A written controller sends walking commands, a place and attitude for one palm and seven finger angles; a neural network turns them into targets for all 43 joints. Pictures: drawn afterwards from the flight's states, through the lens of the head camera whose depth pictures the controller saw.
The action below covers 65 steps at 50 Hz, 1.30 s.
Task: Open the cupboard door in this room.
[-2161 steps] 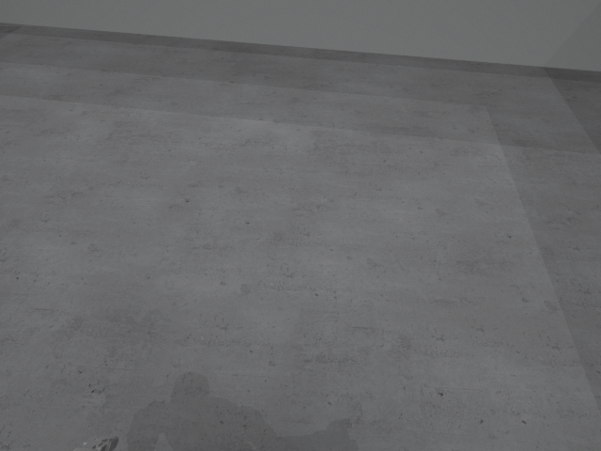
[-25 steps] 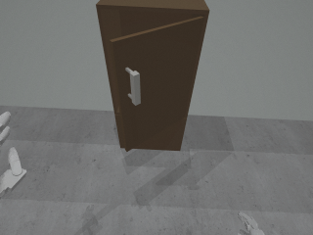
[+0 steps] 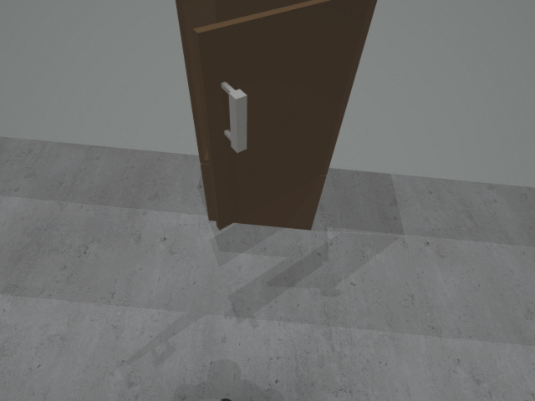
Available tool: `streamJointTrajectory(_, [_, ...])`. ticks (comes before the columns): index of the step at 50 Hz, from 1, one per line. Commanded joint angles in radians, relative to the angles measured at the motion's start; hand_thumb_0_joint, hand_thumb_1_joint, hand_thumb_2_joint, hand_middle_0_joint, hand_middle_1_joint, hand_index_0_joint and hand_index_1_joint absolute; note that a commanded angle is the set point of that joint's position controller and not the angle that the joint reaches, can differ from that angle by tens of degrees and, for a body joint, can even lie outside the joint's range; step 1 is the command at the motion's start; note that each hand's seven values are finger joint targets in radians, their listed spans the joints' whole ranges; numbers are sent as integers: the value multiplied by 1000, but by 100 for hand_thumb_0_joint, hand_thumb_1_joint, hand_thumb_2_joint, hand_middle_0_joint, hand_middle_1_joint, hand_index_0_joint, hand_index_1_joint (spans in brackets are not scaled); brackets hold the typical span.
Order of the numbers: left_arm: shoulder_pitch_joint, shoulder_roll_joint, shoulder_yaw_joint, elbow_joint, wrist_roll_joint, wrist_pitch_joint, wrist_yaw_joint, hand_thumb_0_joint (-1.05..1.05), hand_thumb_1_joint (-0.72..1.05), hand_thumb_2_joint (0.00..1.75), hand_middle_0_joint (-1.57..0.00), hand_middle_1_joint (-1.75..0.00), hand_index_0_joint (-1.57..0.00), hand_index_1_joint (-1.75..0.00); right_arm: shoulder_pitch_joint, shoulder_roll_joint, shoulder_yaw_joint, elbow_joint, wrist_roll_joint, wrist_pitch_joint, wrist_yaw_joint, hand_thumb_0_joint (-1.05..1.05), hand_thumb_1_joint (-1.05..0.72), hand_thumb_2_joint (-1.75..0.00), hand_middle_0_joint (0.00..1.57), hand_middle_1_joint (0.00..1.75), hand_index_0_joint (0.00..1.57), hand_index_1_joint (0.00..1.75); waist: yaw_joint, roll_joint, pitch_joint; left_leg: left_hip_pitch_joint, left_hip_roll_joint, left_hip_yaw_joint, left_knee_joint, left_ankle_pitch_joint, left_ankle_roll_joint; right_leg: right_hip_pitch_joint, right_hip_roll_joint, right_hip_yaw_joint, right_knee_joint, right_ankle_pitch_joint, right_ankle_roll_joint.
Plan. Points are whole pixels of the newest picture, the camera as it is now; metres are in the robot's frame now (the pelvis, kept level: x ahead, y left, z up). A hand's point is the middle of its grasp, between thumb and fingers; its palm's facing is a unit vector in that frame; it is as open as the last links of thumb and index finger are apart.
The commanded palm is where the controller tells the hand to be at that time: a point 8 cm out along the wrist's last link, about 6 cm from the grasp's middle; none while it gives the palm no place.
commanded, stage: let the arm hang, fingers relaxed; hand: left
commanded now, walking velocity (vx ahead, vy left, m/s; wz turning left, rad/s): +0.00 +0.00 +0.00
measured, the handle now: (232, 117) +0.62 +0.12 +0.05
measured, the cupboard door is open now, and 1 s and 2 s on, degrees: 41 41 41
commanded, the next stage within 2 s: look to check the result in 0.64 s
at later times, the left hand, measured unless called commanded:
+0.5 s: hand out of the picture +0.10 +0.22 -0.15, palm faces +0.00 -0.94 -0.34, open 7.4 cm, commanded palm none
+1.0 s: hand out of the picture +0.10 +0.22 -0.15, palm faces -0.03 -0.94 -0.33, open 7.4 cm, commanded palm none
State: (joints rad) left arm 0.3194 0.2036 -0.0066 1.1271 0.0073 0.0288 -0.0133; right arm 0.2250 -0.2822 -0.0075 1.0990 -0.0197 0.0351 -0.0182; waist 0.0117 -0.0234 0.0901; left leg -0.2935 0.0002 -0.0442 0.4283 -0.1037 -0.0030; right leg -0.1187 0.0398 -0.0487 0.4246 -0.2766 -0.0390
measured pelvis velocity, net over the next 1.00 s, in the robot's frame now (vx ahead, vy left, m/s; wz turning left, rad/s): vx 0.03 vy -0.02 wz -0.04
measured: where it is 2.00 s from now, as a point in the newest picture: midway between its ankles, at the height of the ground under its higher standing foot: outside the picture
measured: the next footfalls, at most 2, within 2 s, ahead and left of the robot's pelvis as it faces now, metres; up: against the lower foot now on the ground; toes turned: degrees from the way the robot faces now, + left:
none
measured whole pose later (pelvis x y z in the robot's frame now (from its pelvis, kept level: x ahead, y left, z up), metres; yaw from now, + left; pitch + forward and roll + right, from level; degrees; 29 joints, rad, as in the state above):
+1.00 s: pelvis +0.03 -0.02 +0.01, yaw -2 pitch -2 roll +0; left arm 0.14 0.30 0.02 1.13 0.00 0.00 0.01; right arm 0.12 -0.32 -0.01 1.13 -0.02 0.02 -0.02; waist -0.01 0.02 0.08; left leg -0.18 0.02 -0.01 0.34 -0.12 -0.03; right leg 0.00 0.06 -0.01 0.31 -0.26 -0.06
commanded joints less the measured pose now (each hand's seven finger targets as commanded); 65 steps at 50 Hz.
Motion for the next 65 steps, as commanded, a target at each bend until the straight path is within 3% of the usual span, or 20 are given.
streamJointTrajectory(1, [-50,202,48,-23,1,-43,27,0,90,90,-20,-30,-20,-30,-30,-126,-29,-38,4,-31,-14,0,-90,-90,20,30,20,30,-27,89,-55,147,86,-86,-55,-50,35,-132,-138,134,-156,-41,-45])
streamJointTrajectory(6, [-47,204,47,3,0,-40,31,0,90,90,-20,-30,-20,-30,-21,-124,-32,-16,3,-28,-15,0,-90,-90,20,30,20,30,-23,42,-36,141,90,-79,-56,-40,36,-123,-141,121,-162,-42,-43])
streamJointTrajectory(14, [-88,231,52,-11,2,-42,34,0,90,90,-20,-30,-20,-30,-55,-137,-35,-8,1,-30,-8,0,-90,-90,20,30,20,30,-13,28,-29,137,92,-84,-81,-31,39,-109,-137,119,-149,-29,-37])
streamJointTrajectory(29, [-194,285,71,-67,5,-62,40,0,90,90,-20,-30,-20,-30,-120,-173,-37,-24,1,-48,-5,0,-90,-90,20,30,20,30,-14,6,-97,180,102,-57,-76,165,30,5,-160,129,-144,293,-6])
streamJointTrajectory(31, [-203,285,70,-68,3,-61,40,0,90,90,-20,-30,-20,-30,-124,-179,-36,-24,-1,-49,-6,0,-90,-90,20,30,20,30,-16,24,-101,186,104,-52,-77,174,27,16,-164,130,-144,317,-7])
streamJointTrajectory(36, [-213,291,69,-66,2,-59,39,0,90,90,-20,-30,-20,-30,-128,-193,-33,-27,0,-48,-7,0,-90,-90,20,30,20,30,-19,49,-102,201,109,-51,-84,180,26,22,-161,137,-153,307,-11])
streamJointTrajectory(44, [-201,298,65,-51,0,-58,39,0,90,90,-20,-30,-20,-30,-131,-206,-30,-28,4,-45,-11,0,-90,-90,20,30,20,30,-18,25,-106,229,113,-44,-80,179,25,18,-157,142,-173,315,-5])
streamJointTrajectory(49, [-189,293,60,-42,-1,-56,39,0,90,90,-20,-30,-20,-30,-131,-200,-28,-23,5,-41,-11,0,-90,-90,20,30,20,30,-18,26,-86,231,113,-39,-88,149,24,1,-157,144,-188,276,-1])
streamJointTrajectory(65, [-165,271,56,-37,-2,-56,46,0,90,90,-20,-30,-20,-30,-116,-171,-29,-15,5,-40,-14,0,-90,-90,20,30,20,30,-20,7,-95,240,114,-31,-81,182,26,16,-157,134,-175,349,8])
